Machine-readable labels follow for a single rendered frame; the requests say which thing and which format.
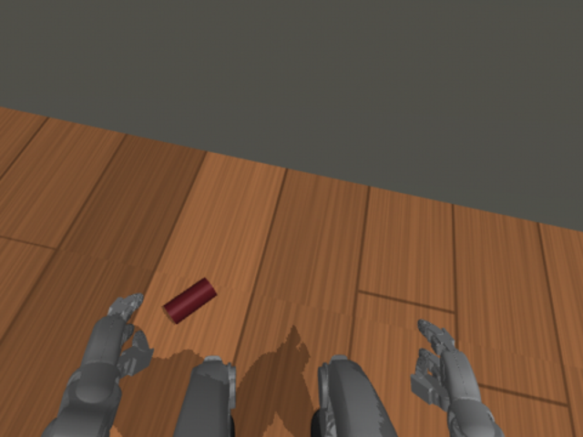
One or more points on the right robot arm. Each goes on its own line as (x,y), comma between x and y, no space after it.
(470,418)

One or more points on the left robot arm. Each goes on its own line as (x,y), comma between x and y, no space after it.
(89,404)

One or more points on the can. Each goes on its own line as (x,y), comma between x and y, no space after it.
(190,300)

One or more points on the right robot hand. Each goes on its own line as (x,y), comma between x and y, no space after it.
(452,376)

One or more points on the left robot hand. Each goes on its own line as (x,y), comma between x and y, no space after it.
(111,332)

